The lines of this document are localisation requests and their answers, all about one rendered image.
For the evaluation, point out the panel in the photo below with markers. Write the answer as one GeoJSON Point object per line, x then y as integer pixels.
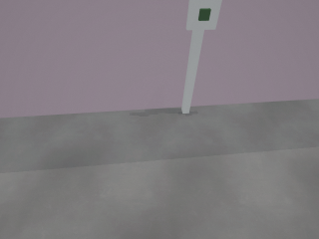
{"type": "Point", "coordinates": [197, 28]}

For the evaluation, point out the button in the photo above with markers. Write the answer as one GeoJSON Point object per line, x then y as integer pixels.
{"type": "Point", "coordinates": [204, 14]}

